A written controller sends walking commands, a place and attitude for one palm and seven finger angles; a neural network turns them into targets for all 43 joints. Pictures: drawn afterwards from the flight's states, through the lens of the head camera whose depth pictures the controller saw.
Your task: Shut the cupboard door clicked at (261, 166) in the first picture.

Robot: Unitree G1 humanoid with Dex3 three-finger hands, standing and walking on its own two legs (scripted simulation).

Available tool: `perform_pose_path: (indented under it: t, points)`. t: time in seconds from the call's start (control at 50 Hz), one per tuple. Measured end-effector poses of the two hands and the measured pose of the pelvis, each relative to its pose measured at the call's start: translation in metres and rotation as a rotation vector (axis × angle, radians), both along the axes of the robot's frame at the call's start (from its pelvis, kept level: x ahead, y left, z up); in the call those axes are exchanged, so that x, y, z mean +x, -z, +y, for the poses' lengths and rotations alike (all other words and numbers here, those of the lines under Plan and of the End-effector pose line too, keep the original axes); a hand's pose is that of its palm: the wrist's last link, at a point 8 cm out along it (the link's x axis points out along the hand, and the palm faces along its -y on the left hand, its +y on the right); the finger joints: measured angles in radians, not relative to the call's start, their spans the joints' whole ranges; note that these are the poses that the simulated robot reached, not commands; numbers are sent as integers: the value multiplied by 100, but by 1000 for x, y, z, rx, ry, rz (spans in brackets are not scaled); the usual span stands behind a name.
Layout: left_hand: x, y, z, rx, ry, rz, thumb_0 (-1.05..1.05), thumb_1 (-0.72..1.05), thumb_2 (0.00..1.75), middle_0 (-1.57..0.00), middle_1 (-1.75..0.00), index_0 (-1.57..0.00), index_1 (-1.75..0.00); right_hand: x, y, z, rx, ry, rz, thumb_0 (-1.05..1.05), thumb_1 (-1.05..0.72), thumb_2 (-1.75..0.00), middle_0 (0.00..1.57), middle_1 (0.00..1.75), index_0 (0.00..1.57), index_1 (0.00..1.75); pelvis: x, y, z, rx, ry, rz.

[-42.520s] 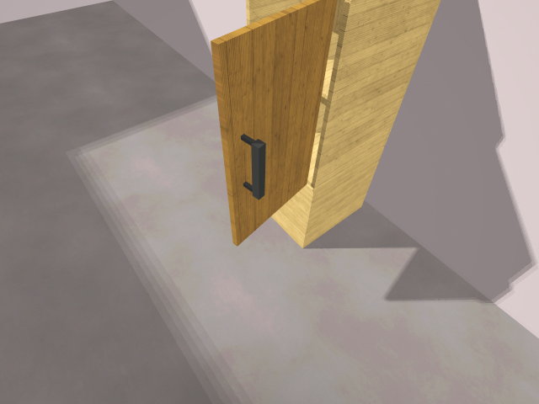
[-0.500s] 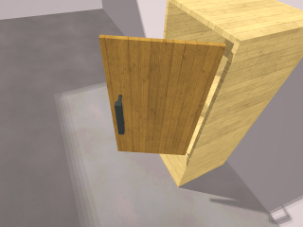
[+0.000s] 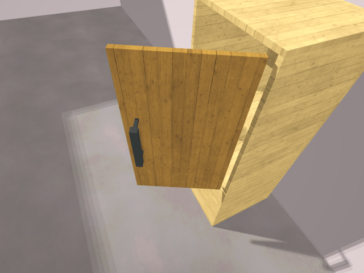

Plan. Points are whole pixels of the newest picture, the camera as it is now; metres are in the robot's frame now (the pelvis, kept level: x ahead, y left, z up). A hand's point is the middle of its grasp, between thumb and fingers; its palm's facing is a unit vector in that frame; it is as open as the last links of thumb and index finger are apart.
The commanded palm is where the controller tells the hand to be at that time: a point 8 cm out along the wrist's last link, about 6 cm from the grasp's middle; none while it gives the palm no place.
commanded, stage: come to a stop and stand still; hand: left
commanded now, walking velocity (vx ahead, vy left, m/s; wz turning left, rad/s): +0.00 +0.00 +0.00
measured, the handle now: (138, 143) +0.47 +0.16 -0.04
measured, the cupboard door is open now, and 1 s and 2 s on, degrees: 62 62 62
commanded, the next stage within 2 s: look again from close up in 0.22 s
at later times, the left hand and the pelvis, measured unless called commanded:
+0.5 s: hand out of the picture -0.02 +0.17 -0.18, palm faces +0.01 -0.98 -0.19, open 7.4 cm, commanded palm none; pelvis +0.00 +0.01 -0.01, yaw +1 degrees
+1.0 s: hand out of the picture +0.07 +0.20 -0.15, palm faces +0.15 -0.97 -0.21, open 7.4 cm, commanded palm +0.09 +0.23 -0.08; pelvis -0.01 +0.01 -0.01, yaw +1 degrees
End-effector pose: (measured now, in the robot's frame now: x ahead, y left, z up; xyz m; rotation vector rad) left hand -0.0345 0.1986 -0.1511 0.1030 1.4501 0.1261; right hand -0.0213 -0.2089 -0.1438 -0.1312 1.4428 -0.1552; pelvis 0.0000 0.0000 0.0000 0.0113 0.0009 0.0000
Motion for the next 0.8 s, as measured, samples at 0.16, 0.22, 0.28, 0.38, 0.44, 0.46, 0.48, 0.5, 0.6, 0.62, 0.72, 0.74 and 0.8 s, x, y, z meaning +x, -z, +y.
perform_pose_path:
  t: [0.16,0.22,0.28,0.38,0.44,0.46,0.48,0.5,0.6,0.62,0.72,0.74,0.8]
  points:
    - [2,0,0,3,-6,4,0,91,90,-20,-30,-20,-30,16,-1,-8,-19,-17,-25,1,-92,-89,20,30,20,30,5,0,-2,1,-1,-6]
    - [2,0,0,4,-6,4,0,91,90,-20,-30,-20,-30,20,-1,-10,-23,-21,-32,1,-93,-89,20,30,20,30,6,0,-2,1,-1,-7]
    - [1,0,1,4,-6,6,0,91,90,-20,-30,-20,-30,23,-2,-11,-24,-24,-37,1,-93,-89,20,30,20,30,7,0,-2,1,-1,-8]
    - [2,1,4,17,14,-4,0,91,90,-20,-30,-20,-30,27,1,-14,-24,-39,-53,1,-93,-89,20,30,20,30,3,4,1,-20,-8,6]
    - [5,1,10,26,21,-16,0,91,90,-20,-30,-20,-30,29,6,-11,-18,-45,-76,1,-93,-89,20,30,20,30,0,7,5,-29,-13,8]
    - [7,1,13,32,22,-22,0,91,90,-20,-30,-20,-30,29,7,-10,-16,-45,-81,1,-93,-89,20,30,20,30,0,8,6,-28,-14,7]
    - [10,0,16,38,22,-29,0,91,90,-20,-30,-20,-30,30,9,-9,-14,-45,-87,1,-93,-89,20,30,20,30,0,8,7,-27,-13,5]
    - [12,0,19,45,22,-37,0,91,90,-20,-30,-20,-30,30,10,-7,-12,-44,-92,1,-93,-89,20,30,20,30,0,9,8,-26,-13,2]
    - [28,-1,31,69,30,-85,0,91,90,-20,-30,-20,-30,30,13,-2,-5,-41,-108,2,-94,-89,20,30,20,30,1,10,12,-16,-6,-11]
    - [31,-1,33,71,33,-94,0,91,90,-20,-30,-20,-30,30,12,-2,-4,-41,-109,2,-94,-89,20,30,20,30,1,10,13,-14,-5,-13]
    - [41,0,37,69,47,-116,0,91,90,-20,-30,-20,-30,28,9,-1,-7,-42,-105,1,-93,-89,20,30,20,30,-1,9,13,-7,1,-11]
    - [41,0,37,66,49,-116,0,91,90,-20,-30,-20,-30,27,8,-1,-9,-42,-102,1,-93,-89,20,30,20,30,-1,9,14,-7,2,-10]
    - [41,2,37,56,55,-106,0,91,90,-20,-30,-20,-30,26,5,-1,-14,-42,-94,1,-93,-89,20,30,20,30,-1,8,14,-6,5,-6]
